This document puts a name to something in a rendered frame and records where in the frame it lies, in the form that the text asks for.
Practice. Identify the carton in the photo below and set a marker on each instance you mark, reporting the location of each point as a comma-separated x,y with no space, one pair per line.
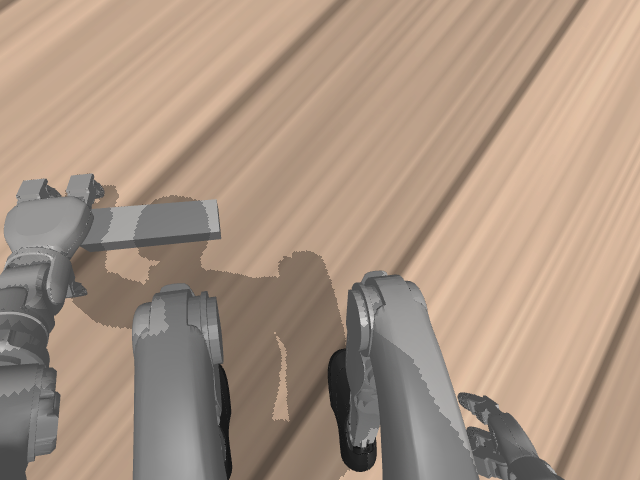
154,224

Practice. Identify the left robot hand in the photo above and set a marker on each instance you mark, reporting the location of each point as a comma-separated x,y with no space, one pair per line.
43,218

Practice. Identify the left robot arm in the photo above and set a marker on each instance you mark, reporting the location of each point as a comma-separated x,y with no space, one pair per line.
33,288

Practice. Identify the right robot hand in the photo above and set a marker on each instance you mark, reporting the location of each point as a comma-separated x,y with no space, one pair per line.
505,442

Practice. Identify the right robot foot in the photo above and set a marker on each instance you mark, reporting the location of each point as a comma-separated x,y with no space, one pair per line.
356,458

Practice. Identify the right robot arm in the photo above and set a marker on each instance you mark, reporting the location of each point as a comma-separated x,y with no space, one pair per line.
531,468

